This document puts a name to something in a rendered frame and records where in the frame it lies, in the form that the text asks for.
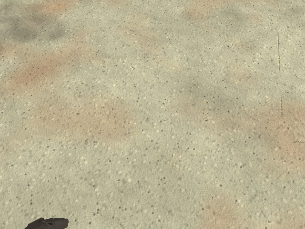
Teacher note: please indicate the robot left hand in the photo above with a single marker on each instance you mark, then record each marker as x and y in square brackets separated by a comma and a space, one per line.
[56, 223]

